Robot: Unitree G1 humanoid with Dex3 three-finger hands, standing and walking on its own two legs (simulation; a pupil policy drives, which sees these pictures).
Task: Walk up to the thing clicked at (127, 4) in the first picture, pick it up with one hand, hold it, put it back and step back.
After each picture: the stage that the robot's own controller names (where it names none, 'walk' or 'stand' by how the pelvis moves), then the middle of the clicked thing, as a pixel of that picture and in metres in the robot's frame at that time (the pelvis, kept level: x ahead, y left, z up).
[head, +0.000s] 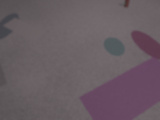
stand; (126, 2) +2.14 -0.57 -0.72
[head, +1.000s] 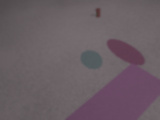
walk; (98, 12) +2.07 -0.03 -0.69
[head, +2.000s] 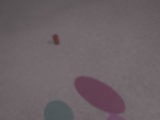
walk; (56, 39) +1.38 +0.42 -0.71
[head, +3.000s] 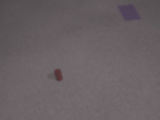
walk; (58, 75) +0.87 +0.35 -0.71
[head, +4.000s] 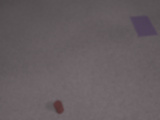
walk; (58, 107) +0.53 +0.27 -0.69
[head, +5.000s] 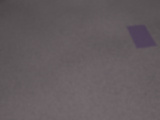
stand; out of the picture +0.34 +0.28 -0.70
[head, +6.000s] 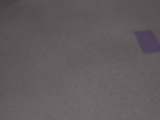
stand; out of the picture +0.34 +0.25 -0.72
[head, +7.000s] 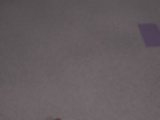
stand; out of the picture +0.38 +0.22 -0.71
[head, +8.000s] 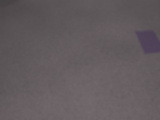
stand; out of the picture +0.36 +0.23 -0.72
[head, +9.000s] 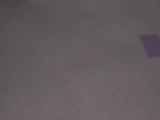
stand; out of the picture +0.38 +0.22 -0.73
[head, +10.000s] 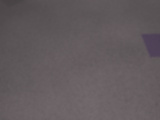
stand; out of the picture +0.36 +0.22 -0.73
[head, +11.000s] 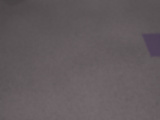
go down; out of the picture +0.37 +0.21 -0.73
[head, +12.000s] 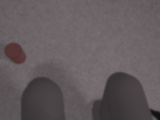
go down; (16, 54) +0.45 +0.27 -0.31
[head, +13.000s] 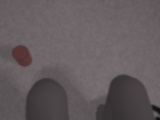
approach; (22, 56) +0.45 +0.26 -0.30
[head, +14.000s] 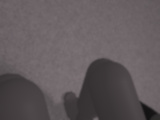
close in; out of the picture +0.43 +0.31 -0.22
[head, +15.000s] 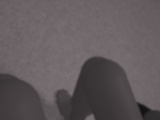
close; out of the picture +0.43 +0.32 -0.22
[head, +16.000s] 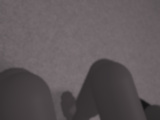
lift; out of the picture +0.38 +0.29 -0.22
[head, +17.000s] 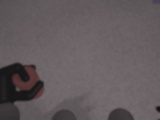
lift; (30, 84) +0.33 +0.20 -0.02
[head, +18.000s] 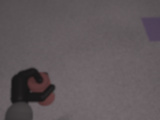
hold; (42, 89) +0.32 +0.18 -0.01
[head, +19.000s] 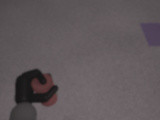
hold; (45, 90) +0.33 +0.17 +0.00
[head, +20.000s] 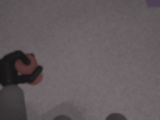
crouch; (30, 70) +0.39 +0.21 -0.06
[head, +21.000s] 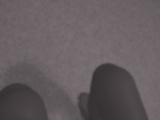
lower; out of the picture +0.48 +0.32 -0.15
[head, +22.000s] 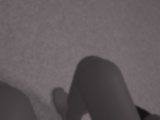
lower; out of the picture +0.43 +0.32 -0.23
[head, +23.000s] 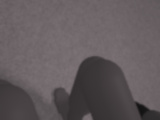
lower; out of the picture +0.43 +0.32 -0.23
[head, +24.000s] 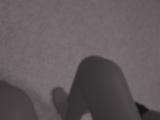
lower; out of the picture +0.44 +0.33 -0.23
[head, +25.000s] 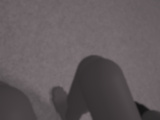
lower; out of the picture +0.44 +0.33 -0.23
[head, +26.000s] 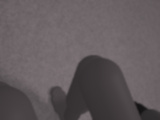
open; out of the picture +0.43 +0.31 -0.23
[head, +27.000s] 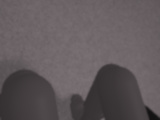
stand; out of the picture +0.44 +0.29 -0.25
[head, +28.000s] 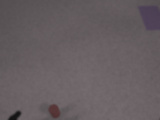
stand; (54, 111) +0.41 +0.21 -0.61
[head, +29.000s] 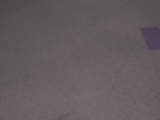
stand; out of the picture +0.40 +0.22 -0.67
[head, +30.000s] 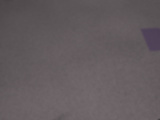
stand; out of the picture +0.40 +0.21 -0.67
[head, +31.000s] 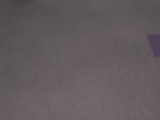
stand; out of the picture +0.41 +0.20 -0.72
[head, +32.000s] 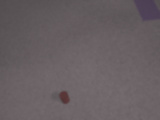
walk; (64, 97) +0.52 +0.22 -0.69
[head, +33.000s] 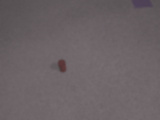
walk; (62, 66) +0.81 +0.23 -0.69
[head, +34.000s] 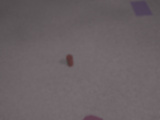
stand; (69, 60) +1.04 +0.23 -0.70
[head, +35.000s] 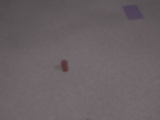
stand; (64, 66) +1.03 +0.26 -0.73
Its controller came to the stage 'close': yes
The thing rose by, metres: 0.71
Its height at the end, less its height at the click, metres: +0.00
